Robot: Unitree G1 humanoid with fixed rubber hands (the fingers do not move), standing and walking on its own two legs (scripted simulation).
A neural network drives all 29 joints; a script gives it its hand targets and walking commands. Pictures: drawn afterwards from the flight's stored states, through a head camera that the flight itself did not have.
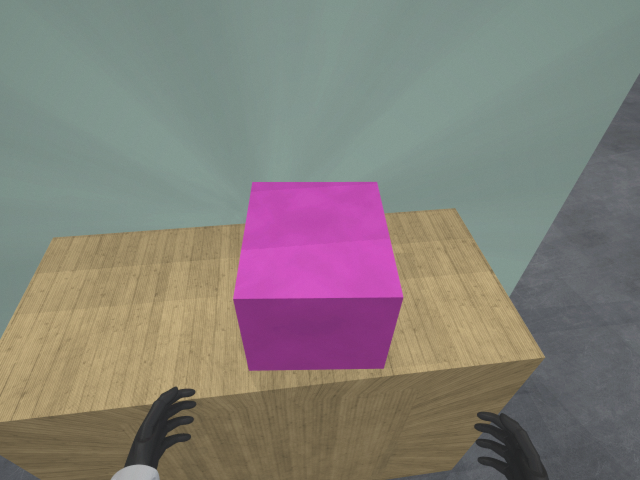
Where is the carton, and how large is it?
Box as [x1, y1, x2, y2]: [233, 182, 402, 370]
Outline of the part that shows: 252,182 233,296 249,370 383,368 401,304 402,293 376,182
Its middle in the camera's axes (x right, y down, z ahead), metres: +0.00 +0.06 +0.68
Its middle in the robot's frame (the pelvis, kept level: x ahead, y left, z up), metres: +0.48 +0.06 -0.04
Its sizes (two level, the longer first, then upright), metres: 0.264 0.228 0.197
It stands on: a pedestal, 0.64 m high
